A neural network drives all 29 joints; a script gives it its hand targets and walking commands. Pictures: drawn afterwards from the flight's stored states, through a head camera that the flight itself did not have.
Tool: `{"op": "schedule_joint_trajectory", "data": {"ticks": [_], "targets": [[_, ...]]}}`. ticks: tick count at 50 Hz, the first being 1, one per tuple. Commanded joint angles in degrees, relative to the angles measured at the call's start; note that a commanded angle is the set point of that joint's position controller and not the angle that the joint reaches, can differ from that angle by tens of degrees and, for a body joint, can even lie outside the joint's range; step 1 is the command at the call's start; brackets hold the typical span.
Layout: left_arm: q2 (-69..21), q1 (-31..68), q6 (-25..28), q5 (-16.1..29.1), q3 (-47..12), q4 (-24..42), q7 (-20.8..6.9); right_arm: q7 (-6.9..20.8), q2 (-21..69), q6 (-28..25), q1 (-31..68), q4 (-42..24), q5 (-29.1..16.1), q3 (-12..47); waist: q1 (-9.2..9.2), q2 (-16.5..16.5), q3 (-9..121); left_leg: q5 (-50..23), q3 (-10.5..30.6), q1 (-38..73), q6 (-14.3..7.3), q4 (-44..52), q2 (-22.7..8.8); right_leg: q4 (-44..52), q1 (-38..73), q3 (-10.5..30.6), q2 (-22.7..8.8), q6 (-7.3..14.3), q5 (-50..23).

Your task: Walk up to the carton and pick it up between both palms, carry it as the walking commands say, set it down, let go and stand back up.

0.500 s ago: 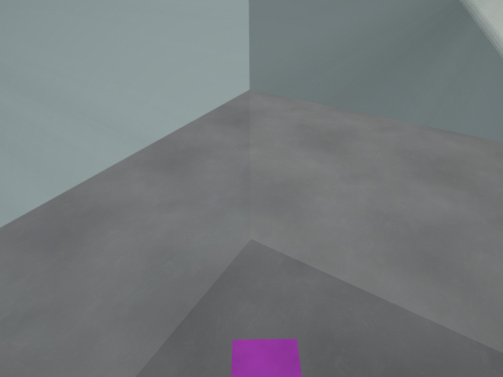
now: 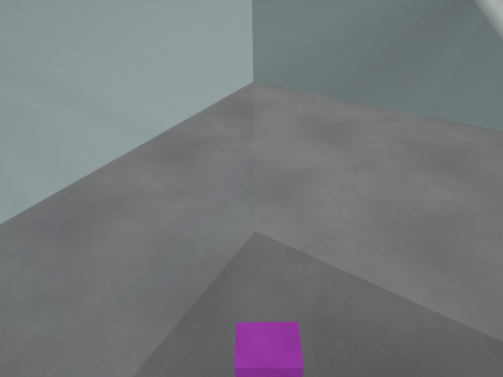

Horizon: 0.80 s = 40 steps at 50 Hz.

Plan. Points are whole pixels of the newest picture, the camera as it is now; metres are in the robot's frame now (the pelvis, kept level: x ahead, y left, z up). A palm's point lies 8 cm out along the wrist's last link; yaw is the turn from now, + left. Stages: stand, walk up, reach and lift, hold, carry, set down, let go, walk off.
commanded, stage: stand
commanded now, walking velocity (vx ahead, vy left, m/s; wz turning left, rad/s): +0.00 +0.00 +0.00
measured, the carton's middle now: (267, 357) +0.44 -0.01 -0.67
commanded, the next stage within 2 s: none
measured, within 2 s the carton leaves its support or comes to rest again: neither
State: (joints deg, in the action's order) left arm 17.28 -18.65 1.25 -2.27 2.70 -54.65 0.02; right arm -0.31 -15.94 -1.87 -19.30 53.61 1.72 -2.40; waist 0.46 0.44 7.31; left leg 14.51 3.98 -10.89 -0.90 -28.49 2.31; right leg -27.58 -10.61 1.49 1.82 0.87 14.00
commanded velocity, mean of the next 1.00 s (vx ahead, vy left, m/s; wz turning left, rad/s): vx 0.00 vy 0.00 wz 0.00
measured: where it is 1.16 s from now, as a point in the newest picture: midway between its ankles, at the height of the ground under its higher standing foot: outside the picture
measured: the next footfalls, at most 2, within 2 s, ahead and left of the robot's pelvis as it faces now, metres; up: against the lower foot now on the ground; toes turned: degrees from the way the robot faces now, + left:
none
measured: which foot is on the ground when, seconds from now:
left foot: down 0.00-1.00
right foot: down 0.00-1.00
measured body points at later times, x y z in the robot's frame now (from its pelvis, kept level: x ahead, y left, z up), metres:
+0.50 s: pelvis -0.02 +0.00 +0.00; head -0.07 +0.00 +0.45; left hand +0.02 +0.29 -0.13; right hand +0.02 -0.29 -0.13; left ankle +0.01 +0.11 -0.74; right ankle +0.01 -0.11 -0.74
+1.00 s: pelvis -0.02 +0.00 +0.00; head -0.05 +0.00 +0.45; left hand +0.03 +0.29 -0.13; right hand +0.04 -0.28 -0.13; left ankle +0.01 +0.11 -0.74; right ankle +0.01 -0.11 -0.74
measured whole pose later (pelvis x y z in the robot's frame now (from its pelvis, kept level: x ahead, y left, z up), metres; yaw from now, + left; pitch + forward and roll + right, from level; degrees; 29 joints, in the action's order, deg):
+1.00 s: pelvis -0.02 +0.00 +0.00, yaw +0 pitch -4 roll +0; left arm 18.7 -11.9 1.2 -0.9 0.0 -63.3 -0.2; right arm 0.0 -17.5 -0.9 -12.4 61.6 0.5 -0.9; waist 0.6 0.0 0.8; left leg 11.0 4.4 -10.1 -0.8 -24.7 2.4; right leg -23.7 -9.6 1.2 1.5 0.6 10.5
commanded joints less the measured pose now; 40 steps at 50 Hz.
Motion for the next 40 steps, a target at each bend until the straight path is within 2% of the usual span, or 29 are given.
{"op": "schedule_joint_trajectory", "data": {"ticks": [1,2,3,4,5,6,7,8,10,12,14,15,16,18,20,21,24,25,26,28,30,31,32,34,36,37,38,39,40], "targets": [[10.72,4.83,2.27,0.48,2.35,5.48,0.85,-0.57,-11.98,-1.79,3.98,-5.07,-0.15,-2.91,0.02,0.78,-9.94,1.46,7.8,-6.62,-2.2,8.35,-6.15,7.95,-3.85,8.31,-6.49,1.97,3.76],[10.63,4.66,2.27,0.59,2.01,4.59,0.8,-0.66,-11.82,-1.61,4.35,-4.27,0.19,-2.9,-0.46,-1.01,-10.31,2.79,8.06,-5.95,-2.16,8.58,-5.82,7.86,-4.35,7.56,-6.21,1.52,3.41],[10.77,5.1,2.45,0.46,2.12,4.61,0.95,-0.45,-12.5,-1.64,5.36,-4.34,0.17,-2.92,0.14,-1.5,-11.44,2.8,7.78,-6.5,-2.11,8.31,-6.13,8.34,-4.8,7.72,-6.65,2.1,2.81],[10.88,5.59,2.25,0.17,2.17,3.81,0.98,-0.5,-12.08,-1.62,5.41,-4.06,-0.05,-3.02,-0.34,0.02,-10.7,3.09,7.74,-5.89,-2.25,7.75,-5.23,8.54,-4.88,8.46,-6.32,2.19,4.24],[11.54,5.37,2.07,0.42,2.13,3.68,0.77,-0.56,-12.23,-1.43,4.0,-3.16,0.07,-2.72,-0.44,1.33,-11.07,4.54,7.67,-7.04,-2.36,9.47,-6.09,8.17,-4.03,8.33,-7.0,2.14,4.72],[11.27,4.8,2.37,0.48,1.88,3.3,0.74,-0.45,-10.96,-1.46,3.8,-2.95,-0.05,-2.54,0.1,0.59,-12.04,4.12,8.1,-7.13,-2.52,8.83,-5.64,8.61,-4.35,8.66,-6.4,2.11,5.63],[11.95,5.66,2.28,0.46,2.02,2.44,0.79,-0.46,-11.66,-1.42,5.07,-3.22,-0.23,-2.57,-0.6,0.96,-13.53,5.62,8.28,-8.26,-2.68,9.12,-6.01,8.78,-5.51,8.77,-6.57,2.21,6.16],[12.11,4.42,2.05,0.5,1.98,2.18,0.7,-0.48,-12.02,-1.54,4.68,-2.73,-0.31,-2.72,-0.05,-0.62,-11.77,6.81,9.09,-6.85,-2.72,9.45,-6.28,8.73,-4.91,8.94,-6.71,2.4,7.88],[11.07,4.61,2.04,0.29,1.57,1.43,0.72,-0.3,-12.24,-1.38,4.45,-2.0,-0.37,-2.83,0.3,0.15,-11.76,5.72,8.05,-7.11,-2.16,8.61,-6.05,9.25,-4.33,8.91,-7.06,2.35,7.92],[12.41,5.76,2.0,0.65,1.32,1.4,0.64,-0.28,-13.0,-1.21,4.27,-1.65,-0.41,-2.62,-0.64,-0.25,-12.39,5.45,8.31,-6.2,-2.72,9.17,-6.02,9.89,-5.5,9.51,-7.12,2.02,7.79],[12.96,5.54,2.09,0.57,1.4,0.42,0.67,-0.23,-12.59,-1.2,3.89,-1.11,-0.26,-2.44,-0.15,1.79,-14.35,6.76,8.3,-7.94,-2.89,9.51,-5.97,10.05,-5.66,10.03,-7.47,2.41,8.29],[11.92,4.77,2.1,0.82,1.2,-0.01,0.51,-0.22,-12.38,-1.15,3.57,-0.7,-0.57,-2.34,0.19,0.26,-12.4,8.59,9.06,-7.47,-2.82,9.43,-6.05,9.1,-4.55,8.85,-6.72,2.26,8.97],[12.33,5.28,2.0,0.58,1.45,0.24,0.35,-0.08,-13.38,-1.08,4.43,-0.66,-0.31,-2.31,0.29,1.18,-12.91,8.86,8.49,-7.81,-2.7,9.95,-5.48,9.03,-4.91,8.76,-6.32,2.19,8.75],[12.45,5.37,2.18,0.84,1.08,-1.2,0.44,-0.06,-12.99,-0.96,5.1,-0.7,-0.56,-2.41,0.38,-1.17,-13.3,8.51,9.17,-7.62,-3.2,9.86,-6.23,9.65,-5.71,9.16,-7.08,2.18,9.21],[13.24,7.23,2.07,0.95,1.21,-0.4,0.77,0.09,-12.44,-1.07,4.54,-0.32,-0.75,-2.18,-0.54,-0.32,-11.16,3.16,7.74,-6.31,-2.5,8.01,-6.32,10.3,-4.28,10.23,-8.02,2.59,7.37],[12.28,5.97,2.05,1.21,1.13,-0.44,0.63,-0.1,-12.31,-1.3,5.42,0.08,-1.04,-2.13,0.2,1.35,-9.3,4.63,8.64,-5.1,-2.64,8.65,-6.14,9.71,-3.36,9.45,-7.25,2.16,5.58],[11.96,7.14,1.9,0.75,0.58,-1.73,0.83,-0.26,-12.97,-0.98,5.73,0.64,-0.78,-1.99,-0.16,-0.99,-11.54,1.24,8.72,-4.61,-2.77,8.6,-6.47,10.01,-3.72,8.39,-7.49,2.03,4.42],[13.44,6.39,1.76,1.1,0.96,-1.75,0.81,-0.38,-12.34,-0.87,4.09,1.08,-0.88,-1.53,-0.03,-0.36,-12.65,1.51,7.7,-4.84,-2.8,8.92,-6.23,10.46,-4.55,9.29,-7.47,2.19,6.66],[11.9,6.49,1.92,1.53,0.43,-1.9,0.9,-0.38,-12.34,-0.56,5.39,1.32,-0.9,-1.59,0.32,1.52,-13.28,1.62,7.69,-5.6,-2.47,8.82,-6.39,10.58,-4.56,9.05,-7.49,2.1,4.92],[13.48,6.92,1.82,1.11,0.83,-2.72,0.61,-0.39,-12.5,-0.74,6.29,1.47,-1.12,-1.21,-0.12,1.03,-11.92,3.64,7.81,-5.24,-2.36,8.77,-6.17,11.04,-3.3,9.4,-7.43,1.89,6.39],[13.59,8.08,1.53,0.99,0.52,-2.66,0.59,-0.23,-13.26,-0.66,6.12,1.79,-1.15,-1.48,-0.39,-1.24,-11.0,2.91,8.56,-4.64,-2.37,9.76,-6.85,10.44,-2.56,8.47,-7.69,1.78,6.1],[12.71,8.21,1.56,1.15,0.22,-2.6,0.65,-0.21,-14.14,-0.63,6.86,1.83,-1.25,-1.66,0.29,0.62,-11.41,2.75,7.79,-4.6,-2.08,9.57,-6.5,10.6,-2.58,8.24,-7.11,1.4,4.73],[12.84,8.74,1.48,1.13,0.2,-2.69,0.73,-0.26,-13.51,-0.44,7.52,1.69,-1.24,-1.66,-0.49,1.04,-11.66,3.02,7.62,-4.46,-2.33,9.52,-6.11,11.06,-3.44,8.43,-7.33,1.45,5.76],[13.2,8.01,1.86,1.13,0.23,-2.92,0.63,-0.27,-12.11,-0.65,6.45,2.75,-1.1,-0.63,0.37,-2.13,-12.66,2.99,7.83,-5.03,-2.79,9.5,-6.58,11.49,-3.37,9.39,-8.11,1.84,7.8],[13.51,8.68,1.63,1.68,0.37,-3.08,0.52,-0.15,-12.91,-0.55,7.15,2.55,-0.97,-1.05,-0.03,1.59,-12.88,3.28,7.85,-5.22,-2.55,9.62,-6.49,10.97,-4.22,8.89,-7.45,1.5,7.44],[12.48,8.05,1.59,1.68,-0.34,-3.68,0.25,-0.21,-13.29,-0.67,7.33,2.59,-1.29,-1.05,0.19,1.12,-9.22,4.47,8.97,-4.78,-2.66,10.2,-7.01,10.55,-0.81,7.85,-7.41,1.38,5.46],[12.38,9.1,1.6,1.39,-0.16,-3.61,0.4,-0.16,-13.6,-0.61,8.1,2.47,-1.05,-0.99,0.28,0.1,-10.85,4.13,7.93,-6.12,-2.44,10.28,-6.52,10.39,-0.61,7.34,-7.23,1.04,5.44],[14.06,8.81,1.72,1.01,0.1,-3.93,0.55,-0.07,-14.35,-0.35,8.35,2.58,-1.6,-1.17,-0.05,0.69,-10.08,5.22,7.73,-5.52,-2.32,10.17,-6.31,10.61,-1.74,8.29,-7.44,1.31,7.11],[13.54,9.25,1.77,1.35,-0.06,-3.51,0.45,-0.15,-12.95,-0.49,9.05,2.93,-0.99,-0.54,0.61,-1.75,-11.07,4.0,8.77,-5.46,-2.79,10.11,-7.06,10.85,-1.3,8.39,-7.71,1.56,6.44]]}}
